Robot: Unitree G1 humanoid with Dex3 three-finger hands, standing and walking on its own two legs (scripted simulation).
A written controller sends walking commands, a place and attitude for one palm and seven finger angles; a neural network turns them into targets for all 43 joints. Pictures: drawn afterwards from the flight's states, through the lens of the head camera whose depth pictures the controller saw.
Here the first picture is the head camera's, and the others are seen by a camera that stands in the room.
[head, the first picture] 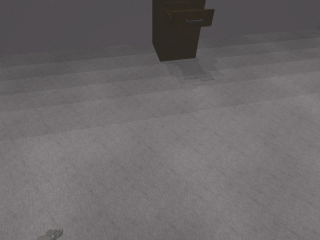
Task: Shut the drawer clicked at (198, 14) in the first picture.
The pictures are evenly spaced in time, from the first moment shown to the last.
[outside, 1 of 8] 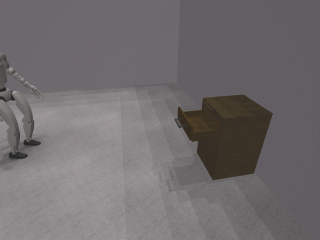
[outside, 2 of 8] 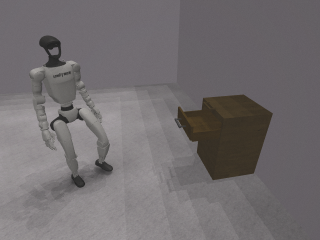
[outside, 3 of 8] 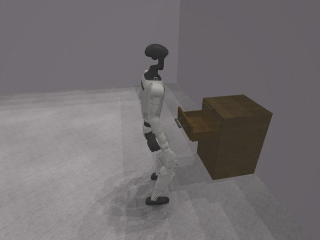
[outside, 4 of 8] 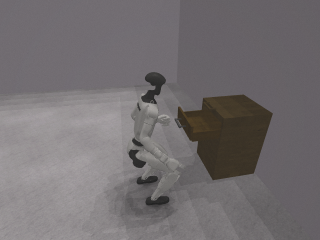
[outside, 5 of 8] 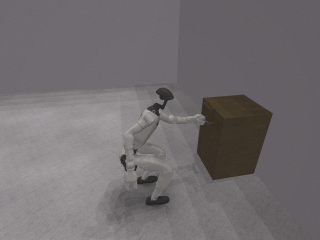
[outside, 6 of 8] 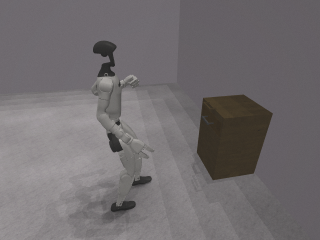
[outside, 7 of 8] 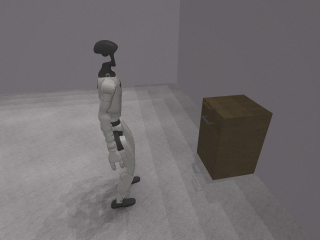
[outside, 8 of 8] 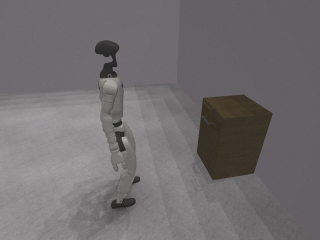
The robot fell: no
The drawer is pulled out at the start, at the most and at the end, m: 0.26 0.26 0.00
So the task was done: yes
